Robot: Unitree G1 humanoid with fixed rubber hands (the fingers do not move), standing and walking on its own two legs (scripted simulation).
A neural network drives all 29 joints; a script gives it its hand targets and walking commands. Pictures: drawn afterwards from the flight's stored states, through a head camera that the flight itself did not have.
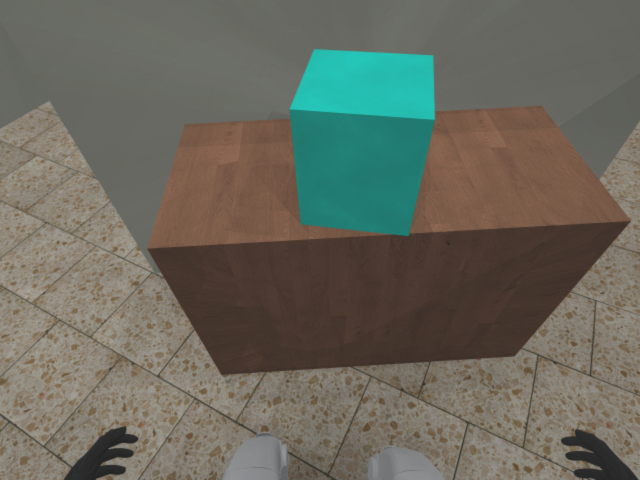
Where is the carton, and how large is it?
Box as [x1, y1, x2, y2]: [290, 49, 434, 235]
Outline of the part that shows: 314,49 290,107 290,118 301,223 408,235 434,120 432,55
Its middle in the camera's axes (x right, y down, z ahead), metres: +0.07 -0.18 +0.72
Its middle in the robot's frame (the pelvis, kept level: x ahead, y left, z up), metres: +0.66 -0.06 +0.04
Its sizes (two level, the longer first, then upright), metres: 0.210 0.200 0.250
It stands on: a pedestal, 0.63 m high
